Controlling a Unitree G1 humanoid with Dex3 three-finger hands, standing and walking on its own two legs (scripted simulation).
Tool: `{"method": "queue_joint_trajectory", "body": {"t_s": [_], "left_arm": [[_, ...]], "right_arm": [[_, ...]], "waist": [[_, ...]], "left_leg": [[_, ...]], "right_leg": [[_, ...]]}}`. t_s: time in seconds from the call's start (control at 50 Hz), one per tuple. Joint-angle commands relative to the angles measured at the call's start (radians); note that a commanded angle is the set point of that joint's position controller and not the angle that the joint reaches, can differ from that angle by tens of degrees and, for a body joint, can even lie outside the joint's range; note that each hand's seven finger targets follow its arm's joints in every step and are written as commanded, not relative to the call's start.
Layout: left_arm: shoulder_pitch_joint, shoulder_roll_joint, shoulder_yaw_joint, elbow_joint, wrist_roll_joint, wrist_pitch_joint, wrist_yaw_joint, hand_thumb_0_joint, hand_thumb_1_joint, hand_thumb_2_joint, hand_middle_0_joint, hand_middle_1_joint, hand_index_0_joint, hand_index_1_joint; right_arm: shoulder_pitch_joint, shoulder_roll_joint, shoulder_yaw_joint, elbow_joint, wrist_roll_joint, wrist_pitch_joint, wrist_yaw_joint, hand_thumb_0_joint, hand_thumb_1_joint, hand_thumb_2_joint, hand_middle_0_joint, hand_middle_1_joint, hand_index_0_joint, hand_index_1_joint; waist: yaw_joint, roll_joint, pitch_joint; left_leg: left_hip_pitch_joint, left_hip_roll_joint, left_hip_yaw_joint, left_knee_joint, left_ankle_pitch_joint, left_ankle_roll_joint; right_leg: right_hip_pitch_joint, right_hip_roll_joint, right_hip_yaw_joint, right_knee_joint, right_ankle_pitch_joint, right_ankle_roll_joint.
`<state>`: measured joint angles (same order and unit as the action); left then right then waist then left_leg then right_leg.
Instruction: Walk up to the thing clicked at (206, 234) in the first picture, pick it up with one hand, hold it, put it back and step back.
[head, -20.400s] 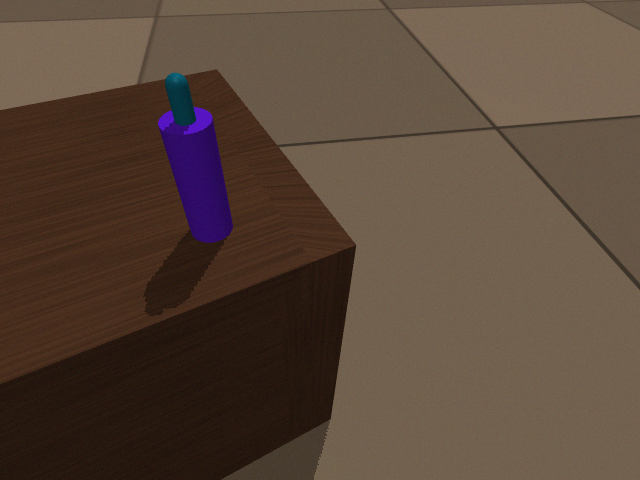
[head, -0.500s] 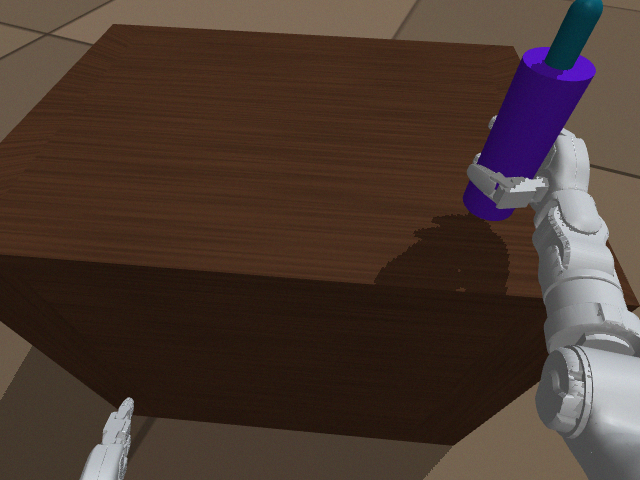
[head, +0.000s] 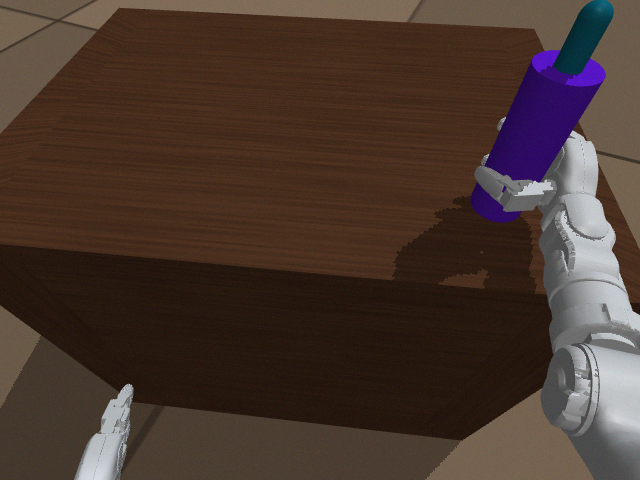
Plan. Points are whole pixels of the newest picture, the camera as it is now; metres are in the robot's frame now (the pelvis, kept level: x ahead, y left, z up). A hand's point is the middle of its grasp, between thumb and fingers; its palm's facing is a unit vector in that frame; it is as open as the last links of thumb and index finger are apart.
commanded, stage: lower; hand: right
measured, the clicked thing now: (536, 126) +0.49 -0.18 +0.20
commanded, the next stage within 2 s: loosen in 0.34 s
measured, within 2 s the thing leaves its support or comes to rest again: rests again in 0.24 s
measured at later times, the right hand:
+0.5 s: hand (505, 173) +0.50 -0.18 +0.12, palm faces +0.11 +0.99 +0.02, open 9.3 cm
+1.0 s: hand (504, 173) +0.50 -0.18 +0.12, palm faces +0.11 +0.99 +0.02, open 13.3 cm
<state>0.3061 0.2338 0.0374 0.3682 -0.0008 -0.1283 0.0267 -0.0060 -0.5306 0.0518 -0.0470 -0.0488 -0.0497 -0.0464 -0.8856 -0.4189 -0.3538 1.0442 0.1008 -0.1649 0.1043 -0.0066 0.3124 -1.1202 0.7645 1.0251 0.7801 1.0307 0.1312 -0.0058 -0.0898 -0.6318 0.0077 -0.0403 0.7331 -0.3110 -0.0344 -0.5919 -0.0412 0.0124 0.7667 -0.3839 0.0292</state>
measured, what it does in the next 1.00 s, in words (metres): stands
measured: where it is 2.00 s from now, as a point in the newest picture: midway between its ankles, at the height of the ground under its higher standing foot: outside the picture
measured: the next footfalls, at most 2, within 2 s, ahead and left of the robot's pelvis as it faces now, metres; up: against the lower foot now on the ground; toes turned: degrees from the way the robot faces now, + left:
none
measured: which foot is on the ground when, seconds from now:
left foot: down 0.00-1.00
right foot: down 0.00-1.00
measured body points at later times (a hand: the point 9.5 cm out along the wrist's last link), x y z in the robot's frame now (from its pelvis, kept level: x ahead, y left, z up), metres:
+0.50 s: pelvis +0.00 +0.00 -0.01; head +0.07 -0.01 +0.43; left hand +0.14 +0.27 -0.05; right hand +0.49 -0.23 +0.12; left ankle +0.03 +0.14 -0.71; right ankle -0.01 -0.14 -0.71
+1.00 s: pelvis +0.00 +0.00 -0.01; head +0.08 -0.01 +0.43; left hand +0.15 +0.27 -0.05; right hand +0.49 -0.23 +0.12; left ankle +0.03 +0.14 -0.71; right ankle -0.01 -0.14 -0.71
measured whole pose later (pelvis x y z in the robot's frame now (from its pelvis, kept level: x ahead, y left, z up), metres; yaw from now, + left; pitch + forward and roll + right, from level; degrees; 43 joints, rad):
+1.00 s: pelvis +0.00 +0.00 -0.01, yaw +0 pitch +15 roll +1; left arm 0.34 0.24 0.05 0.28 0.01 -0.10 0.02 -0.01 -0.52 0.05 -0.05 -0.05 -0.05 -0.05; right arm -0.90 -0.43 -0.38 1.08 0.08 -0.21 0.10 -0.01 0.51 -0.30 0.69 0.52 0.70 0.52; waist 0.15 -0.01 -0.11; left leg -0.72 0.01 -0.04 0.81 -0.35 -0.03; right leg -0.68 -0.04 0.02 0.85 -0.42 0.03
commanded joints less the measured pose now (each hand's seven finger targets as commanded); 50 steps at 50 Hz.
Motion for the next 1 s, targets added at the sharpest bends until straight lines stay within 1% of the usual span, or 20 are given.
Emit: {"method": "queue_joint_trajectory", "body": {"t_s": [0.0, 0.06, 0.12, 0.16, 0.2, 0.26, 0.28, 0.32, 0.38, 0.42, 0.46, 0.52, 0.58, 0.6, 0.7, 0.78, 0.82, 0.86, 0.94, 0.98], "left_arm": [[-0.052, 0.181, 0.1, -0.195, -0.003, -0.05, 0.017, 0.0, -0.555, 0.055, -0.046, -0.044, -0.041, -0.049], [0.021, 0.13, 0.07, -0.145, -0.003, -0.041, 0.007, 0.0, -0.551, 0.051, -0.045, -0.045, -0.041, -0.048], [-0.034, 0.153, 0.075, -0.204, 0.001, -0.046, 0.01, 0.0, -0.556, 0.052, -0.046, -0.044, -0.041, -0.048], [0.021, 0.149, 0.082, -0.162, 0.002, -0.039, 0.005, 0.0, -0.554, 0.053, -0.047, -0.045, -0.042, -0.049], [-0.032, 0.159, 0.089, -0.219, 0.001, -0.043, 0.006, 0.0, -0.555, 0.051, -0.047, -0.044, -0.042, -0.048], [0.049, 0.136, 0.068, -0.171, 0.003, -0.035, 0.002, 0.0, -0.559, 0.055, -0.046, -0.044, -0.04, -0.05], [0.044, 0.133, 0.071, -0.162, 0.003, -0.032, -0.001, 0.0, -0.55, 0.048, -0.046, -0.044, -0.042, -0.047], [-0.068, 0.172, 0.094, -0.276, 0.006, -0.044, 0.008, 0.0, -0.557, 0.051, -0.044, -0.041, -0.038, -0.046], [0.055, 0.137, 0.077, -0.17, 0.005, -0.028, 0.003, 0.0, -0.551, 0.049, -0.046, -0.046, -0.044, -0.049], [-0.049, 0.153, 0.078, -0.273, 0.006, -0.041, 0.006, 0.0, -0.554, 0.049, -0.043, -0.041, -0.038, -0.046], [0.005, 0.165, 0.091, -0.232, 0.01, -0.034, 0.007, 0.0, -0.505, 0.019, -0.053, -0.052, -0.063, -0.041], [0.002, 0.146, 0.075, -0.257, 0.007, -0.033, 0.001, 0.0, -0.501, 0.016, -0.052, -0.053, -0.064, -0.039], [0.037, 0.167, 0.097, -0.228, 0.011, -0.029, 0.002, 0.0, -0.506, 0.02, -0.053, -0.056, -0.065, -0.042], [0.032, 0.154, 0.082, -0.233, 0.008, -0.029, -0.001, 0.0, -0.509, 0.022, -0.053, -0.054, -0.065, -0.042], [0.025, 0.155, 0.087, -0.248, 0.006, -0.028, 0.002, 0.0, -0.532, 0.042, -0.048, -0.049, -0.052, -0.044], [0.005, 0.158, 0.091, -0.276, 0.008, -0.032, 0.004, 0.0, -0.536, 0.046, -0.047, -0.049, -0.05, -0.046], [0.064, 0.152, 0.087, -0.227, 0.008, -0.025, 0.002, 0.0, -0.541, 0.049, -0.046, -0.049, -0.047, -0.048], [0.002, 0.161, 0.085, -0.283, 0.008, -0.03, 0.003, 0.0, -0.537, 0.047, -0.044, -0.048, -0.046, -0.046], [0.051, 0.145, 0.079, -0.225, 0.007, -0.023, -0.001, 0.0, -0.548, 0.054, -0.043, -0.047, -0.041, -0.05], [-0.007, 0.18, 0.104, -0.287, 0.008, -0.032, 0.004, 0.0, -0.55, 0.054, -0.043, -0.044, -0.039, -0.048]], "right_arm": [[-0.526, -0.268, -0.045, -0.263, 0.013, -0.082, 0.006, 0.0, -0.291, -1.265, 1.274, 1.381, 1.302, 1.381], [-0.452, -0.195, -0.018, -0.176, 0.01, -0.075, 0.005, 0.0, -0.297, -1.276, 1.286, 1.393, 1.314, 1.394], [-0.55, -0.259, -0.036, -0.279, 0.0, -0.094, 0.0, 0.0, -0.29, -1.27, 1.274, 1.384, 1.303, 1.384], [-0.422, -0.179, -0.012, -0.123, 0.003, -0.079, 0.006, 0.0, -0.292, -1.273, 1.275, 1.385, 1.304, 1.386], [-0.583, -0.269, -0.044, -0.308, 0.001, -0.107, 0.001, 0.0, -0.27, -1.281, 1.274, 1.394, 1.306, 1.394], [-0.436, -0.194, -0.023, -0.128, -0.003, -0.087, 0.011, 0.0, -0.262, -1.281, 1.271, 1.393, 1.303, 1.393], [-0.467, -0.202, -0.026, -0.167, 0.001, -0.097, 0.013, 0.0, -0.271, -1.29, 1.285, 1.406, 1.317, 1.406], [-0.582, -0.271, -0.05, -0.268, -0.007, -0.118, 0.003, 0.0, -0.266, -1.285, 1.285, 1.403, 1.316, 1.403], [-0.461, -0.214, -0.03, -0.14, -0.006, -0.103, 0.009, 0.0, -0.26, -1.288, 1.274, 1.4, 1.307, 1.4], [-0.567, -0.235, -0.038, -0.235, -0.006, -0.12, 0.004, 0.0, -0.238, -1.281, 1.272, 1.398, 1.304, 1.399], [-0.498, -0.233, -0.034, -0.128, -0.017, -0.107, 0.0, 0.0, -0.108, -1.13, 1.24, 1.283, 1.262, 1.283], [-0.557, -0.262, -0.052, -0.227, -0.015, -0.117, 0.004, 0.0, -0.002, -0.89, 1.165, 1.089, 1.182, 1.09], [-0.477, -0.207, -0.031, -0.123, -0.012, -0.101, 0.006, 0.0, 0.101, -0.674, 1.108, 0.927, 1.115, 0.927], [-0.535, -0.247, -0.049, -0.221, -0.008, -0.11, 0.006, 0.0, 0.161, -0.613, 1.091, 0.881, 1.098, 0.882], [-0.488, -0.229, -0.035, -0.135, -0.018, -0.107, 0.004, 0.0, 0.379, -0.432, 0.919, 0.7, 0.928, 0.701], [-0.56, -0.253, -0.043, -0.231, -0.012, -0.118, 0.001, 0.0, 0.482, -0.297, 0.775, 0.551, 0.781, 0.552], [-0.46, -0.219, -0.039, -0.133, -0.013, -0.101, 0.006, 0.0, 0.524, -0.243, 0.685, 0.477, 0.69, 0.478], [-0.57, -0.263, -0.06, -0.266, -0.009, -0.118, 0.002, 0.0, 0.556, -0.208, 0.621, 0.428, 0.625, 0.429], [-0.454, -0.202, -0.036, -0.134, -0.012, -0.102, 0.008, 0.0, 0.593, -0.164, 0.511, 0.352, 0.516, 0.352], [-0.577, -0.279, -0.064, -0.284, -0.015, -0.121, 0.002, 0.0, 0.611, -0.137, 0.456, 0.31, 0.461, 0.311]], "waist": [[0.013, -0.049, -0.485], [0.014, -0.037, -0.393], [0.005, -0.081, -0.485], [0.023, -0.038, -0.384], [0.013, -0.086, -0.507], [0.035, -0.024, -0.41], [0.022, -0.06, -0.4], [0.023, -0.079, -0.541], [0.031, -0.041, -0.389], [0.033, -0.078, -0.507], [0.036, -0.054, -0.431], [0.016, -0.091, -0.511], [0.04, -0.053, -0.433], [0.019, -0.086, -0.462], [0.028, -0.04, -0.421], [0.019, -0.086, -0.51], [0.026, -0.051, -0.445], [0.016, -0.085, -0.521], [0.024, -0.062, -0.426], [0.018, -0.097, -0.554]], "left_leg": [[0.196, -0.027, 0.054, -0.048, 0.324, 0.026], [0.187, -0.024, 0.05, -0.046, 0.318, 0.026], [0.191, -0.025, 0.047, -0.027, 0.344, 0.028], [0.149, -0.03, 0.058, -0.027, 0.311, 0.031], [0.183, -0.024, 0.044, -0.018, 0.342, 0.031], [0.169, -0.025, 0.047, -0.016, 0.327, 0.028], [0.152, -0.024, 0.047, -0.015, 0.31, 0.031], [0.189, -0.023, 0.042, -0.002, 0.341, 0.03], [0.137, -0.025, 0.046, -0.014, 0.279, 0.027], [0.139, -0.029, 0.049, -0.001, 0.302, 0.033], [0.113, -0.03, 0.054, -0.003, 0.272, 0.031], [0.16, -0.025, 0.044, 0.005, 0.305, 0.033], [0.119, -0.031, 0.055, 0.007, 0.292, 0.034], [0.131, -0.031, 0.055, 0.007, 0.29, 0.033], [0.139, -0.028, 0.051, 0.001, 0.268, 0.03], [0.161, -0.028, 0.05, 0.012, 0.3, 0.033], [0.148, -0.029, 0.052, 0.013, 0.314, 0.033], [0.16, -0.029, 0.05, 0.017, 0.331, 0.034], [0.126, -0.029, 0.052, 0.015, 0.32, 0.036], [0.16, -0.028, 0.047, 0.027, 0.366, 0.036]], "right_leg": [[0.236, 0.023, -0.018, -0.059, 0.34, -0.031], [0.163, 0.03, -0.025, -0.06, 0.303, -0.033], [0.22, 0.027, -0.024, -0.044, 0.355, -0.029], [0.165, 0.024, -0.016, -0.047, 0.335, -0.027], [0.205, 0.027, -0.02, -0.031, 0.352, -0.029], [0.128, 0.03, -0.022, -0.027, 0.306, -0.034], [0.124, 0.03, -0.021, -0.031, 0.302, -0.033], [0.188, 0.028, -0.021, -0.016, 0.34, -0.03], [0.104, 0.031, -0.022, -0.017, 0.254, -0.039], [0.174, 0.023, -0.012, -0.014, 0.317, -0.029], [0.132, 0.024, -0.016, -0.012, 0.279, -0.032], [0.147, 0.029, -0.021, -0.011, 0.303, -0.03], [0.126, 0.025, -0.015, -0.01, 0.295, -0.029], [0.14, 0.024, -0.013, -0.014, 0.302, -0.028], [0.096, 0.028, -0.022, -0.013, 0.255, -0.036], [0.153, 0.028, -0.019, -0.006, 0.304, -0.028], [0.115, 0.031, -0.021, -0.005, 0.306, -0.031], [0.164, 0.027, -0.017, -0.001, 0.345, -0.028], [0.125, 0.026, -0.018, -0.005, 0.338, -0.026], [0.195, 0.024, -0.017, 0.008, 0.396, -0.024]]}}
